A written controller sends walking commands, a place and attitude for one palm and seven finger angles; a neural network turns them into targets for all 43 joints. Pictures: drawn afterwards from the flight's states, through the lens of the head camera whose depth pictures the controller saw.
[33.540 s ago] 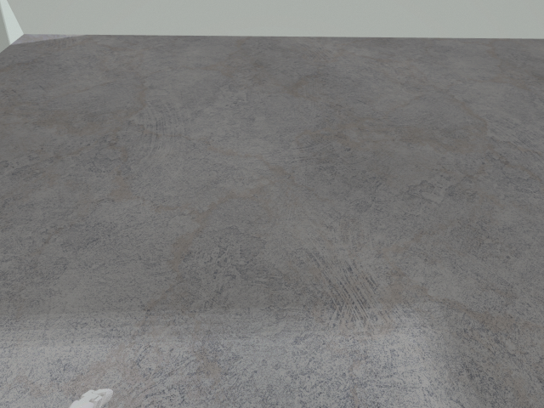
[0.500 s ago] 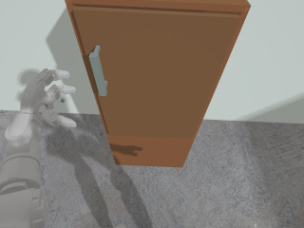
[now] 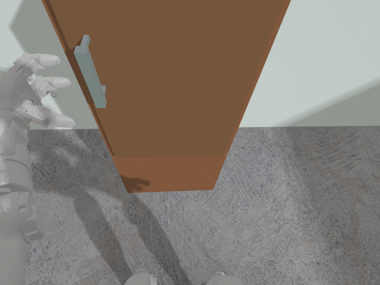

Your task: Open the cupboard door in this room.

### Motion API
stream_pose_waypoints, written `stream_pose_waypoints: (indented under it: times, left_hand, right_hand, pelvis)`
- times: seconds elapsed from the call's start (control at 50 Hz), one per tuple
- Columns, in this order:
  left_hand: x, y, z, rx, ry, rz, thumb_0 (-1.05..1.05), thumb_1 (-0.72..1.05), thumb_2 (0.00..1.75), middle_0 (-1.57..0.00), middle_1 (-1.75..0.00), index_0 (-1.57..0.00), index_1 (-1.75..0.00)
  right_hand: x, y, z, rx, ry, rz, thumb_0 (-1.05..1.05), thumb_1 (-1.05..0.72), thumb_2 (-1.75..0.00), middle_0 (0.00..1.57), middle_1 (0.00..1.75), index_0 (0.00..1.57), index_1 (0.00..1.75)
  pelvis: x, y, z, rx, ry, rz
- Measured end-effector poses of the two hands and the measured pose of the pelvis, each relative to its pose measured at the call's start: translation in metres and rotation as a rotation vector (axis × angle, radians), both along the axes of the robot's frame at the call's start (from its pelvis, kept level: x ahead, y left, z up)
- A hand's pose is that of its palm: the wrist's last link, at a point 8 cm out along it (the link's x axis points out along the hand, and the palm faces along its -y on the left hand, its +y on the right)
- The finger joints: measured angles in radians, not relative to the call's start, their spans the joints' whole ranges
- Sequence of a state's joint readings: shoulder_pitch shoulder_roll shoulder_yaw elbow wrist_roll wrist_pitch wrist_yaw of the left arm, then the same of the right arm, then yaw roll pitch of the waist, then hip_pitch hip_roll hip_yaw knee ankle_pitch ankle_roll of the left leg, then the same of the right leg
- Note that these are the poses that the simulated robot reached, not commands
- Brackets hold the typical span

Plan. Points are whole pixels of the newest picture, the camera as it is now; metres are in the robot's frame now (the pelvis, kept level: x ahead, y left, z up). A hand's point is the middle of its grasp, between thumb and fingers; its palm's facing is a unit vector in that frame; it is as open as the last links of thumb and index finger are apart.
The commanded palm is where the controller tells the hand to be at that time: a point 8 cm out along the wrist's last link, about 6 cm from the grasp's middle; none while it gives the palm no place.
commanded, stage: move the hooked fingers beside the handle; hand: left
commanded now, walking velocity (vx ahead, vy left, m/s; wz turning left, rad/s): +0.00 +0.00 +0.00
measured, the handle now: (94, 74) +0.54 +0.19 +0.11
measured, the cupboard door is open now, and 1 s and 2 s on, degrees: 0 0 0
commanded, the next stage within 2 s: slide the fingers in behind the handle in 1.02 s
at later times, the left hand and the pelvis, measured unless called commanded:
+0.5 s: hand (53, 90) +0.48 +0.25 +0.12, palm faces +0.02 -1.00 -0.02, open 13.9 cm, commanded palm +0.46 +0.30 +0.11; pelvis +0.02 +0.01 +0.00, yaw -1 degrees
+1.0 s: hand (60, 90) +0.49 +0.24 +0.11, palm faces +0.00 -1.00 -0.01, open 13.9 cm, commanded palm +0.47 +0.30 +0.11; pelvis +0.01 +0.00 -0.01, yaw +0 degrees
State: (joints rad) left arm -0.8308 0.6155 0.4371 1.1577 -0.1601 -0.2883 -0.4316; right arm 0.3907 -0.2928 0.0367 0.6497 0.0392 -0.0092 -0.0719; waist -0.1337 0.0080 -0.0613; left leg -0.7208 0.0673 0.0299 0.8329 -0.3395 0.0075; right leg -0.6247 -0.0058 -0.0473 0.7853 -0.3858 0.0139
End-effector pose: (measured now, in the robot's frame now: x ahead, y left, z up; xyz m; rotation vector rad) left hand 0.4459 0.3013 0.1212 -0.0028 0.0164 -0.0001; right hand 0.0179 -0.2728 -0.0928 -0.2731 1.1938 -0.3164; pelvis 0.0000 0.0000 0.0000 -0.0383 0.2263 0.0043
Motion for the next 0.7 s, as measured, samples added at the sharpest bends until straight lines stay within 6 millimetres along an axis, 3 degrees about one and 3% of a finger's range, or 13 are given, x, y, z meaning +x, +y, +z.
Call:
stream_pose_waypoints:
  times: [0.28, 0.42, 0.56, 0.7]
  left_hand:
    - [0.026, -0.007, -0.006, 0.005, 0.007, -0.025, -0.01, -0.50, 0.30, -0.30, -1.20, -0.30, -1.20]
    - [0.021, -0.001, -0.011, -0.007, -0.006, 0.015, -0.01, -0.50, 0.30, -0.30, -1.20, -0.31, -1.20]
    - [0.012, 0.005, -0.001, 0.021, -0.032, 0.005, -0.01, -0.50, 0.30, -0.30, -1.20, -0.30, -1.20]
    - [0.012, 0.002, -0.015, -0.010, 0.046, -0.005, -0.01, -0.50, 0.30, -0.30, -1.20, -0.30, -1.20]
  right_hand:
    - [-0.012, 0.009, -0.003, 0.016, 0.077, -0.038, 0.01, -0.91, -0.89, 0.20, 0.30, 0.21, 0.30]
    - [0.001, 0.014, -0.003, 0.035, 0.051, -0.040, 0.01, -0.91, -0.89, 0.20, 0.30, 0.21, 0.30]
    - [0.021, 0.014, -0.005, 0.040, 0.020, -0.009, 0.01, -0.91, -0.89, 0.20, 0.30, 0.21, 0.30]
    - [0.035, 0.011, -0.003, 0.021, -0.011, 0.029, 0.01, -0.91, -0.89, 0.20, 0.30, 0.21, 0.30]
  pelvis:
    - [0.011, 0.006, -0.003, -0.005, 0.046, -0.015]
    - [0.017, 0.006, -0.002, -0.004, 0.037, -0.023]
    - [0.018, 0.006, -0.002, -0.010, 0.026, -0.008]
    - [0.013, 0.005, -0.003, -0.009, 0.028, 0.005]
